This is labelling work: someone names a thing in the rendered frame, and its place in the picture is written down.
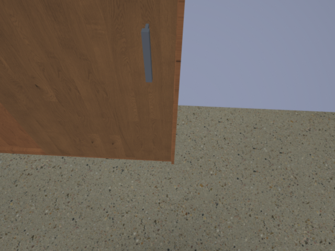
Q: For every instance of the handle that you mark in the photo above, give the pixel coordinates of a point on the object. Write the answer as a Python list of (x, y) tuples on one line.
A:
[(146, 46)]

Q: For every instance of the wardrobe door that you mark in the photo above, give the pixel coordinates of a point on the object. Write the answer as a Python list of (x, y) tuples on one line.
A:
[(72, 75), (12, 133)]

